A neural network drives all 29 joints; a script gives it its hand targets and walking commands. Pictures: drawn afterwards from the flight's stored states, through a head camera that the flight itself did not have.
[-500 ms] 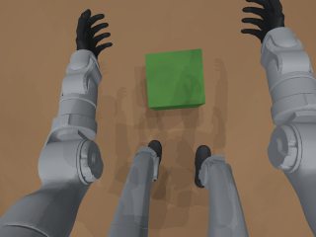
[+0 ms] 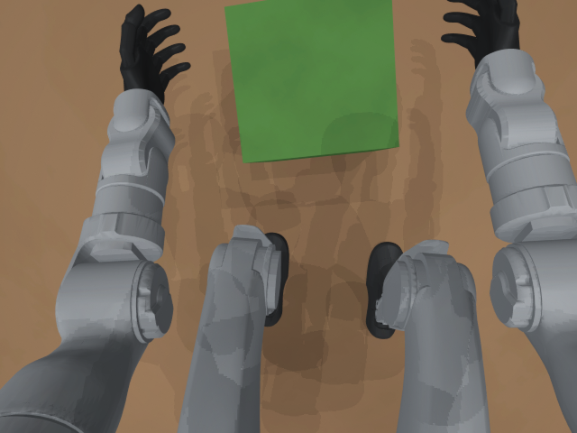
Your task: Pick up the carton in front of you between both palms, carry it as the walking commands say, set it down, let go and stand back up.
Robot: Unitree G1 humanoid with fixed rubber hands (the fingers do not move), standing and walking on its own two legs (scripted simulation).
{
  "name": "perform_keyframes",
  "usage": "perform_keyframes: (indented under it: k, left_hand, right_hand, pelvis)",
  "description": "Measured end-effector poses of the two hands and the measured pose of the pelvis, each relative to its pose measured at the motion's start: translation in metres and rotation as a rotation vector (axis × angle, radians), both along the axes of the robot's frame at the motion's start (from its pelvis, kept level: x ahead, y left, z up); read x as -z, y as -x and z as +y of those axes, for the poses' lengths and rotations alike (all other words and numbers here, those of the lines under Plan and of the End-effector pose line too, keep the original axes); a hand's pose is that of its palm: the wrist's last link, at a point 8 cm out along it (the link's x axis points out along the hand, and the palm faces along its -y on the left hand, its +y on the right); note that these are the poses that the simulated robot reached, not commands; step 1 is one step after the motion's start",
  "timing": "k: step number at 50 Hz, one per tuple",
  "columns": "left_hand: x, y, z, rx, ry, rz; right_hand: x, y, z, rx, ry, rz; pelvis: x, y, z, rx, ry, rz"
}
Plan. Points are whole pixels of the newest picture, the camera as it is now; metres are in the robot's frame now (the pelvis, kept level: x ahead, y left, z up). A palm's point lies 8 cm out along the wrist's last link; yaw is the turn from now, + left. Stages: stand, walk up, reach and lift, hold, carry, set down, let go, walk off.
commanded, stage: reach and lift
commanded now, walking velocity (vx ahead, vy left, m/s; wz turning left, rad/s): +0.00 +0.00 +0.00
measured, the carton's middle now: (315, 94) +0.50 +0.05 -0.34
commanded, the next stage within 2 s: none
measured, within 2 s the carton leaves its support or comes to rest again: leaves its support in 1.20 s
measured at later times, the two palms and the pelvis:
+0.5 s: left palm (197, 93) +0.49 +0.22 -0.28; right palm (444, 70) +0.53 -0.14 -0.29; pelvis -0.03 +0.01 -0.10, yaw +0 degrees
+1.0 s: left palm (213, 91) +0.49 +0.20 -0.27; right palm (422, 68) +0.53 -0.10 -0.27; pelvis -0.03 +0.00 -0.09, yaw +0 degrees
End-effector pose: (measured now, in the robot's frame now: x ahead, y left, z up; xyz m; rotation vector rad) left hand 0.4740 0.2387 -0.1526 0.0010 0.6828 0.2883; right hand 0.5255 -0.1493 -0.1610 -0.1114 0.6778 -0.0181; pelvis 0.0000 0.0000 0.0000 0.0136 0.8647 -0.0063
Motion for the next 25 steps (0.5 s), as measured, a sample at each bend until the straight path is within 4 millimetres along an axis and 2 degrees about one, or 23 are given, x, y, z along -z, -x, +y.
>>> perform_keyframes:
  k: [8, 18, 22, 25]
  left_hand:
    - [0.051, -0.003, -0.007, -0.002, 0.015, 0.022]
    - [0.116, -0.004, -0.013, 0.009, 0.020, 0.076]
    - [0.131, -0.008, -0.012, 0.016, 0.007, 0.068]
    - [0.131, -0.015, -0.014, 0.025, 0.006, 0.052]
  right_hand:
    - [0.046, -0.004, 0.005, 0.011, -0.003, 0.022]
    - [0.110, -0.004, 0.010, 0.009, -0.012, 0.064]
    - [0.125, -0.005, 0.011, 0.014, -0.019, 0.046]
    - [0.126, -0.007, 0.011, 0.012, -0.019, 0.026]
  pelvis:
    - [0.053, 0.023, 0.000, 0.002, -0.001, -0.112]
    - [0.090, 0.031, 0.003, -0.003, 0.000, -0.190]
    - [0.100, 0.029, 0.005, 0.003, 0.004, -0.218]
    - [0.103, 0.027, 0.006, 0.001, 0.006, -0.226]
